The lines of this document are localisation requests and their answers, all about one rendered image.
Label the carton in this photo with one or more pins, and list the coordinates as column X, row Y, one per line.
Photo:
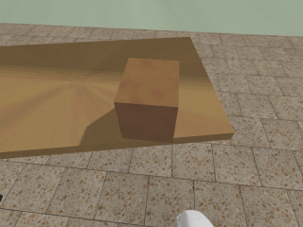
column 147, row 100

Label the right robot thigh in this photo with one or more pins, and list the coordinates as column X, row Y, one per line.
column 192, row 218

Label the table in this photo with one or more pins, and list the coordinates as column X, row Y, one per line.
column 59, row 98

